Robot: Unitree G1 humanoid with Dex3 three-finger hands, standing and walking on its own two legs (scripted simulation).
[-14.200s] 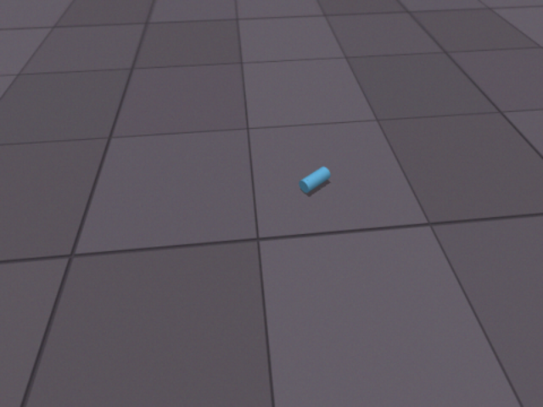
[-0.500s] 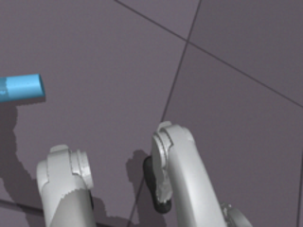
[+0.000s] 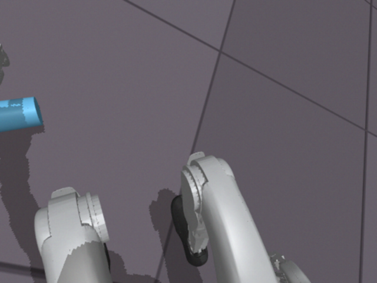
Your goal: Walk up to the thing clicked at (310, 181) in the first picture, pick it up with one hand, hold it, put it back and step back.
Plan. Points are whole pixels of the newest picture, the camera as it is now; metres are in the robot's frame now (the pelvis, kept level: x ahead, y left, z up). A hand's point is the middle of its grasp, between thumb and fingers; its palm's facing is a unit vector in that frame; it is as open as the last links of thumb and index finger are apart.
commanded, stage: approach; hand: left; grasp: from above
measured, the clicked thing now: (0, 116) +0.51 +0.30 -0.29
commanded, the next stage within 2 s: close in in 0.34 s
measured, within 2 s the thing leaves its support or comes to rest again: neither
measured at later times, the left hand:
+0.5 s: hand out of the picture +0.49 +0.32 -0.17, palm faces -0.48 -0.06 -0.88, open 13.5 cm
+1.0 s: hand out of the picture +0.49 +0.29 -0.23, palm faces -0.49 -0.08 -0.87, open 13.9 cm
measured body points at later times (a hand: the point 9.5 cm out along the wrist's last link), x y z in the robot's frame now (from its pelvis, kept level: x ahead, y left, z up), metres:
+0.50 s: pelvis +0.00 -0.01 +0.00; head +0.26 +0.09 +0.35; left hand +0.51 +0.32 -0.12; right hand +0.04 -0.27 -0.09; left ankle +0.07 +0.12 -0.29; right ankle +0.11 -0.14 -0.29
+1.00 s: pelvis +0.00 +0.00 -0.01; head +0.27 +0.10 +0.33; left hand +0.51 +0.30 -0.18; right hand +0.02 -0.26 -0.08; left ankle +0.07 +0.12 -0.29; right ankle +0.11 -0.14 -0.29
